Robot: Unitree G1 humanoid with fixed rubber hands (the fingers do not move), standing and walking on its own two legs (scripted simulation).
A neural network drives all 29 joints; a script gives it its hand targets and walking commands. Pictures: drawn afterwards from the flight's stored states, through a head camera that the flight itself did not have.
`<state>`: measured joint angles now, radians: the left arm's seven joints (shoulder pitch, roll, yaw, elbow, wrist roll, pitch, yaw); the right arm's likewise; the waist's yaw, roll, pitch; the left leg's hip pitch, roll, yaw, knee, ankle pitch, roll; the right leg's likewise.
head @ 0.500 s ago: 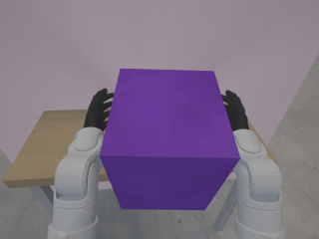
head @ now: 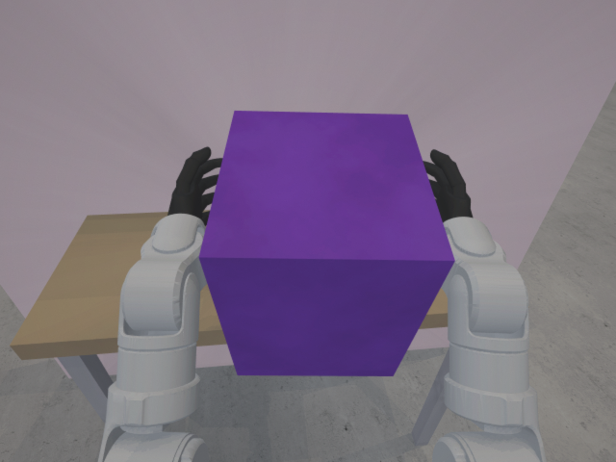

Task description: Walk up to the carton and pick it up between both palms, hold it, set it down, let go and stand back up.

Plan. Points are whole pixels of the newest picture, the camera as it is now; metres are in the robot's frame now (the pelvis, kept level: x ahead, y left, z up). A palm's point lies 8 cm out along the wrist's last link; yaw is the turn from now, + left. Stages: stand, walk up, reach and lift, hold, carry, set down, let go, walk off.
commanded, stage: hold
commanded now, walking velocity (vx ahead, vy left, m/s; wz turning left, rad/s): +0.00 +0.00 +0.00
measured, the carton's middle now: (318, 251) +0.32 +0.00 +0.17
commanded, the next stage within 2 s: none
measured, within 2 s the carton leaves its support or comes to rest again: neither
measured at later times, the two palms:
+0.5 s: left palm (186, 224) +0.35 +0.16 +0.19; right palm (422, 225) +0.35 -0.13 +0.19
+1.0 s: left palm (205, 198) +0.41 +0.15 +0.19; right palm (417, 208) +0.40 -0.14 +0.18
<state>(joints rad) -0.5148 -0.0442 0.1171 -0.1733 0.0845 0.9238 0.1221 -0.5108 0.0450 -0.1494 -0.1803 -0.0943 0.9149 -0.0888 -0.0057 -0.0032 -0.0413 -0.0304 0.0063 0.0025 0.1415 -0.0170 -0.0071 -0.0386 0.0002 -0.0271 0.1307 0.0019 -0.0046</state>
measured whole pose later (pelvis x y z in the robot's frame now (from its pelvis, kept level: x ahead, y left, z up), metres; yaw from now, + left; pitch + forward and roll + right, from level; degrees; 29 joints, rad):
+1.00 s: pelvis +0.02 +0.00 +0.00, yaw +1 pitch +1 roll +0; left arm -0.75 0.00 0.21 0.48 0.11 0.48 0.11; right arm -0.70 0.01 -0.24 0.46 -0.12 0.45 -0.11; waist -0.01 0.00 -0.11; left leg -0.16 0.00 -0.01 0.18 -0.05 0.00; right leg -0.15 0.00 -0.04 0.13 -0.01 0.00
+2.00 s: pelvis -0.01 -0.01 +0.00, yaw +0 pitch -1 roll +0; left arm -0.83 -0.04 0.37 0.55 0.25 0.54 0.01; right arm -0.78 0.05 -0.35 0.51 -0.26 0.54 -0.02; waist -0.03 0.01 -0.14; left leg -0.12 0.02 0.00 0.11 0.00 0.00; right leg -0.12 0.01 -0.02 0.08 0.06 -0.02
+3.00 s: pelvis +0.03 +0.01 +0.00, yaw +0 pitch +3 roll +0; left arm -0.67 -0.04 0.26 0.32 0.15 0.56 0.08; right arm -0.69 0.05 -0.25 0.38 -0.17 0.54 -0.06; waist -0.01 0.00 -0.12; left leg -0.10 -0.01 0.00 0.02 0.03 0.01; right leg -0.10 -0.01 -0.02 -0.02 0.06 0.00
